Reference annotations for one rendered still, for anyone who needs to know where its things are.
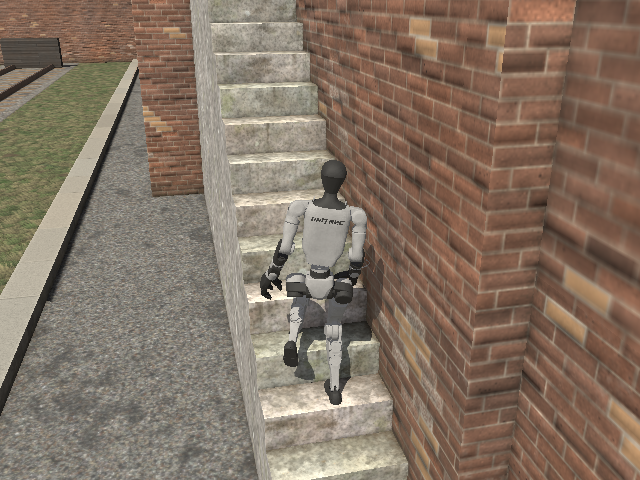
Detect stairs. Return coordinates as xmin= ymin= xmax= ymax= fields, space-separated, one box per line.
xmin=190 ymin=0 xmax=408 ymax=480

